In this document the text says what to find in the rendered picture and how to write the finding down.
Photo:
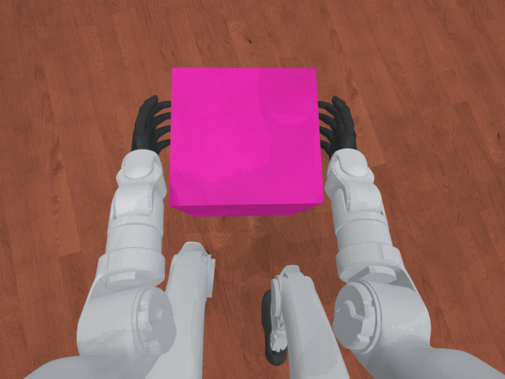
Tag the carton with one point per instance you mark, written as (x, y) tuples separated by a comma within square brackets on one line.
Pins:
[(244, 141)]

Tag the right robot foot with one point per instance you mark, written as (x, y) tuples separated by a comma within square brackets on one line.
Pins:
[(277, 357)]

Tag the robot left upper arm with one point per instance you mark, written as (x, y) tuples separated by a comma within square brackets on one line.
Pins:
[(120, 335)]

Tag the right robot hand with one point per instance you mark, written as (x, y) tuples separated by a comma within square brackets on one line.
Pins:
[(342, 134)]

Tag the left robot hand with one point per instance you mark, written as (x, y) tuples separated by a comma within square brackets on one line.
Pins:
[(145, 136)]

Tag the robot right forearm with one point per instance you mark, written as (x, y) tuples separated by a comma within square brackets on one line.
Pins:
[(365, 247)]

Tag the right robot shin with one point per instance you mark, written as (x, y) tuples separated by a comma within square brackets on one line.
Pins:
[(278, 332)]

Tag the robot right upper arm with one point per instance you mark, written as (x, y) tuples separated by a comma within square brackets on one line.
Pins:
[(388, 330)]

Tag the robot left forearm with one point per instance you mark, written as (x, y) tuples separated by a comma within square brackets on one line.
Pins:
[(133, 255)]

